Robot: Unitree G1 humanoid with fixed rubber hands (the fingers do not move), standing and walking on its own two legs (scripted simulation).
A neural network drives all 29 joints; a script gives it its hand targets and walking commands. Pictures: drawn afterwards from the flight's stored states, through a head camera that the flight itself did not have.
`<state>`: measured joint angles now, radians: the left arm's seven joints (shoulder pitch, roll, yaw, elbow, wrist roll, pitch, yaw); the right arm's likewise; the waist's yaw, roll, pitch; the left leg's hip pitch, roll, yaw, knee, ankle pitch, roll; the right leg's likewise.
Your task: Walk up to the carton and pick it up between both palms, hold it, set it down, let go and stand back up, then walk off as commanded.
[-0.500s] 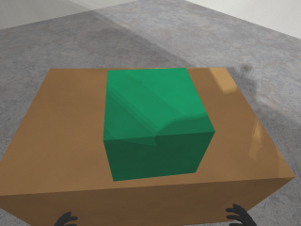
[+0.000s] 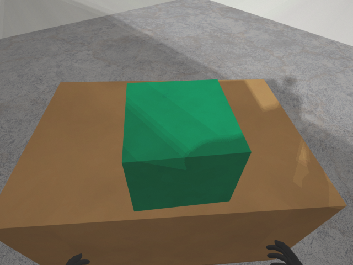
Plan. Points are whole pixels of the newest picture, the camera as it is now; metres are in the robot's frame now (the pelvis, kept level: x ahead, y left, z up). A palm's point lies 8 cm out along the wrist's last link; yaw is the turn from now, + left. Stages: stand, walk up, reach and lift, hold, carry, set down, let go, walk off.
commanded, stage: stand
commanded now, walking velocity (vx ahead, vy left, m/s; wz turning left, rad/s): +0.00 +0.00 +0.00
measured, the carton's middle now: (178, 141) +0.48 +0.02 -0.03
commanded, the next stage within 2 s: walk off in 1.14 s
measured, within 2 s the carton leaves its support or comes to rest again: neither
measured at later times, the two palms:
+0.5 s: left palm out of the picture +0.10 +0.26 -0.11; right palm out of the picture +0.14 -0.25 -0.08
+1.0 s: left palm out of the picture +0.09 +0.27 -0.11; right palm out of the picture +0.13 -0.25 -0.08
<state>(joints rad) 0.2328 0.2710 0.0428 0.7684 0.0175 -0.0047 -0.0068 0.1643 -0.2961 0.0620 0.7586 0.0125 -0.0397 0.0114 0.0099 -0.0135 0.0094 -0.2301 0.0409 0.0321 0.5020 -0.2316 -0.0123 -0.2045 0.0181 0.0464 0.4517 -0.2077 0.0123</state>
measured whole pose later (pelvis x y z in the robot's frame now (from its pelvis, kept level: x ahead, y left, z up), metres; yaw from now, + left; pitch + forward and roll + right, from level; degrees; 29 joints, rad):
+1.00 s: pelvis -0.01 +0.00 +0.00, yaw +0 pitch -3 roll -1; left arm 0.23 0.27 0.04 0.81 0.02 -0.01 -0.01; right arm 0.16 -0.30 0.06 0.78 0.01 -0.04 0.01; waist 0.01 0.00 0.01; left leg -0.23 0.04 0.03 0.50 -0.22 -0.01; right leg -0.20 0.02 0.05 0.45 -0.20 0.01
